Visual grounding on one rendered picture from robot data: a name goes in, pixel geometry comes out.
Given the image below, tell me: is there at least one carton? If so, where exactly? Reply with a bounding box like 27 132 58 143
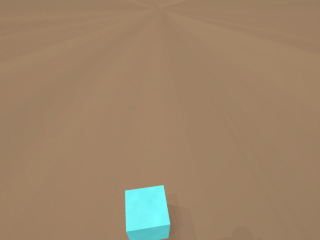
125 185 170 240

